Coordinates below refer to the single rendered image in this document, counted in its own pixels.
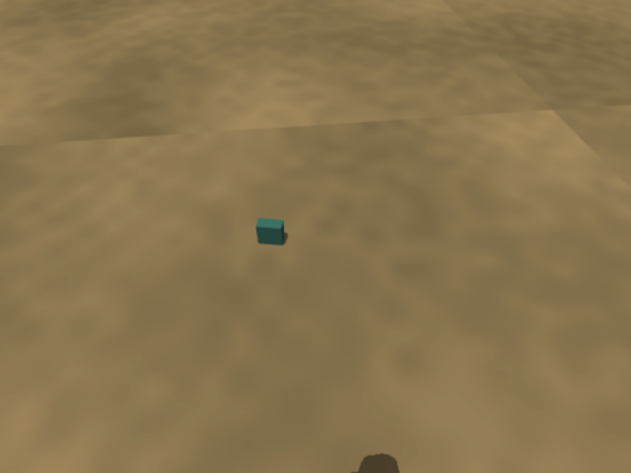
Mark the carton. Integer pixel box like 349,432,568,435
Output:
256,218,285,245

